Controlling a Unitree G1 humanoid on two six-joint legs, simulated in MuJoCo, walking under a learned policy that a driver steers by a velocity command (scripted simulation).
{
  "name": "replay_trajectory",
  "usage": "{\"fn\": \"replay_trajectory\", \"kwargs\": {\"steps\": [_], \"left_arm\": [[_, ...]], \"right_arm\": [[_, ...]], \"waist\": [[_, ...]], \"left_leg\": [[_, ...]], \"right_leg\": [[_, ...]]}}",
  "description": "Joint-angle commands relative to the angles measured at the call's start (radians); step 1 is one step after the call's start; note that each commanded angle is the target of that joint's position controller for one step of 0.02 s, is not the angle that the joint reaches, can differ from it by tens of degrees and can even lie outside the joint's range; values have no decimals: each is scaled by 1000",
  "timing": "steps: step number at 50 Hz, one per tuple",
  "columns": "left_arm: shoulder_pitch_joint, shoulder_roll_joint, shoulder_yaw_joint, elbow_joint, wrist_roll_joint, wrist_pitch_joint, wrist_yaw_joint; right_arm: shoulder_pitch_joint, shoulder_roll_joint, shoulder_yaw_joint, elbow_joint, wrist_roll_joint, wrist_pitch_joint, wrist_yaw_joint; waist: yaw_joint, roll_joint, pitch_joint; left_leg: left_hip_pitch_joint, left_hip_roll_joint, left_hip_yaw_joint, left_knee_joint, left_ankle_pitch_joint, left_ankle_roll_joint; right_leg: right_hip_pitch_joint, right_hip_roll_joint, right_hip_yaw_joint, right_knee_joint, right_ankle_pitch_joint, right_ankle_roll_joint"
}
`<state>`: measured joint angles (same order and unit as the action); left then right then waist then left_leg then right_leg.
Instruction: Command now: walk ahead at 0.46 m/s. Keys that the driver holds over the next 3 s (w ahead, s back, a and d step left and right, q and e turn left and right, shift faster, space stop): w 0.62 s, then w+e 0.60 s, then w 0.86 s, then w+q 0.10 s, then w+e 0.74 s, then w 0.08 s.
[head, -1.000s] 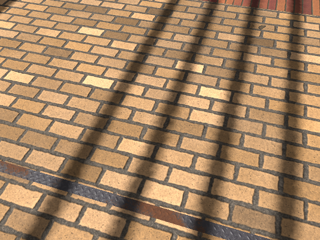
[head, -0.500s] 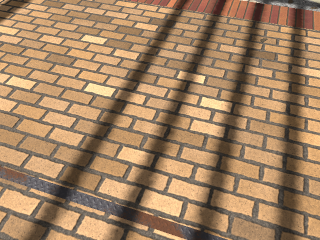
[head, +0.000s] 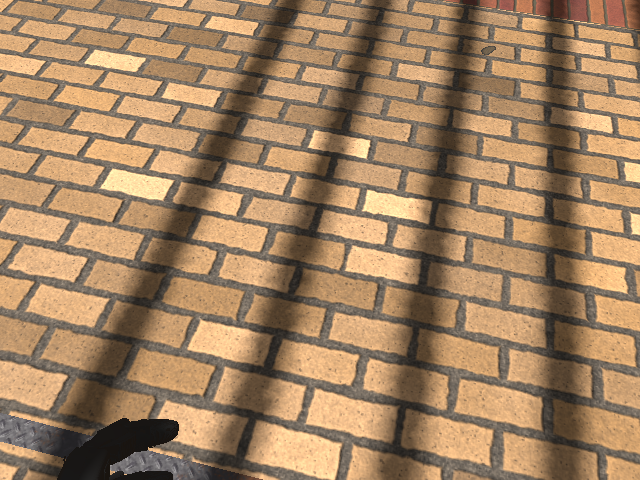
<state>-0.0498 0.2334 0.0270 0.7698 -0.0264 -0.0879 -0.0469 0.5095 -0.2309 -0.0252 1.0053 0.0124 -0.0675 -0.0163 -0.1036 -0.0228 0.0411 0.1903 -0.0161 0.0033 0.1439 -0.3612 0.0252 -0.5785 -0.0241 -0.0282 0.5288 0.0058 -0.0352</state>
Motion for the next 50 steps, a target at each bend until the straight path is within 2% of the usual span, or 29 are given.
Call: {"fn": "replay_trajectory", "kwargs": {"steps": [1,2,3,4,5,6,7,8,9,11,12,16,19,22,24,26,27,28,29,30,31,32,33,34,35,38,40,45,50], "left_arm": [[45,150,50,-49,0,-17,1],[214,189,73,4,-3,-12,10],[402,241,90,47,7,-6,22],[494,313,104,79,18,-3,17],[463,210,75,82,11,-4,15],[357,172,61,71,9,-8,18],[272,151,53,55,14,-12,18],[224,126,46,50,24,-18,14],[200,107,40,53,36,-24,12],[201,104,38,70,29,-30,9],[213,115,40,82,26,-34,11],[282,166,48,113,24,-31,35],[341,187,49,133,14,-23,45],[414,197,49,167,4,-11,46],[437,202,52,182,3,3,48],[434,215,58,186,4,17,51],[421,222,60,183,5,23,52],[400,221,58,178,8,31,52],[404,190,45,167,19,34,53],[496,93,12,137,33,20,48],[540,53,-3,158,23,-4,41],[450,173,27,149,-12,-18,36],[375,193,34,127,-28,-26,37],[339,183,36,126,-20,-23,44],[340,168,42,130,-10,-11,49],[382,104,39,144,-8,28,51],[341,101,42,122,-5,38,54],[207,83,38,66,9,27,32],[55,62,24,-21,9,25,1]], "right_arm": [[-27,-201,-48,-45,-3,5,-6],[-38,-192,-44,-53,-10,15,-6],[-38,-169,-31,-76,-23,17,-6],[109,-5,13,-85,-18,-2,10],[37,-91,-5,-76,9,-31,15],[-81,-163,-28,-124,41,-49,18],[-144,-169,-29,-139,40,-58,13],[-169,-160,-35,-140,25,-56,7],[-143,-145,-39,-135,15,-45,5],[-116,-102,-34,-130,7,-21,5],[-135,-98,-34,-140,4,-12,3],[-306,-107,-33,-206,-11,-11,3],[-427,-84,-21,-237,-8,-23,15],[-518,-88,-15,-269,4,-28,31],[-554,-104,-17,-294,6,-31,43],[-541,-127,-23,-303,6,-36,52],[-498,-145,-31,-296,7,-38,54],[-391,-174,-48,-267,6,-39,52],[-216,-228,-74,-217,2,-38,44],[-76,-334,-98,-194,-21,-33,38],[-36,-306,-90,-175,-12,-27,46],[-92,-220,-65,-185,-7,-29,44],[-181,-189,-55,-205,-9,-31,40],[-250,-160,-47,-214,-13,-34,40],[-289,-134,-40,-217,-20,-40,41],[-299,-125,-41,-193,-29,-57,43],[-281,-142,-48,-174,-34,-61,35],[-264,-167,-52,-154,-30,-52,9],[-171,-190,-61,-112,-13,-20,-4]], "waist": [[140,155,-21],[222,149,-124],[288,84,-258],[205,-209,-436],[236,-169,-394],[208,-141,-199],[173,-42,-117],[139,-3,-63],[100,-27,-61],[71,-44,-46],[66,-42,-24],[103,-14,29],[147,-7,34],[181,-7,44],[180,-11,46],[155,-28,27],[126,-43,-1],[63,-44,-65],[-7,-21,-187],[-1,171,-363],[7,307,-446],[-6,202,-310],[15,150,-185],[43,96,-117],[72,102,-71],[113,109,-47],[113,90,-20],[81,74,17],[28,47,62]], "left_leg": [[-77,264,-60,183,943,108],[-126,223,-30,378,1031,82],[-353,184,-21,663,790,57],[-731,-22,-26,1059,30,-10],[-840,-21,-157,1190,-189,11],[-922,35,-132,1218,-119,29],[-883,90,-110,1174,-22,36],[-841,124,-95,1114,38,30],[-770,156,-104,1076,76,26],[-722,171,-90,1020,87,11],[-735,179,-82,986,100,0],[-844,185,-63,740,312,-39],[-790,141,-18,528,464,-40],[-794,119,-16,435,478,-33],[-821,112,-28,392,419,-11],[-786,98,-24,366,336,15],[-716,77,-5,356,296,31],[-567,44,26,333,287,55],[-309,65,6,356,307,93],[96,318,-362,361,256,222],[227,421,-723,190,83,306],[131,395,-634,160,-7,250],[-18,367,-482,137,49,211],[-151,327,-369,101,133,188],[-243,289,-277,62,198,167],[-343,256,-128,-4,335,163],[-336,255,-59,-22,409,167],[-304,226,91,-54,448,134],[-120,281,151,-4,552,127]], "right_leg": [[200,53,-28,-6,-53,-57],[413,74,-43,-18,-48,-88],[737,-77,130,19,-98,-147],[1068,-346,654,-93,-392,-326],[1001,-345,813,-254,-507,-305],[839,-315,655,-280,-471,-253],[675,-281,524,-306,-348,-229],[546,-242,420,-332,-227,-213],[467,-206,346,-357,-168,-201],[379,-181,273,-403,-126,-213],[347,-179,243,-423,-111,-219],[362,-162,171,-457,-62,-214],[382,-132,106,-449,-32,-179],[479,-166,108,-417,-38,-174],[571,-206,121,-372,-8,-162],[637,-234,132,-316,72,-143],[651,-232,125,-261,186,-131],[639,-197,93,-130,345,-111],[541,-140,52,87,349,-81],[191,-19,-8,478,17,-18],[-40,96,92,679,-585,5],[-147,34,164,773,-566,-16],[-168,-18,141,757,-464,-29],[-129,-61,125,702,-377,-25],[-80,-91,130,646,-314,-19],[-9,-106,138,605,-228,0],[-73,-101,159,546,-152,11],[-84,-80,103,254,87,20],[-155,-67,30,109,56,-8]]}}
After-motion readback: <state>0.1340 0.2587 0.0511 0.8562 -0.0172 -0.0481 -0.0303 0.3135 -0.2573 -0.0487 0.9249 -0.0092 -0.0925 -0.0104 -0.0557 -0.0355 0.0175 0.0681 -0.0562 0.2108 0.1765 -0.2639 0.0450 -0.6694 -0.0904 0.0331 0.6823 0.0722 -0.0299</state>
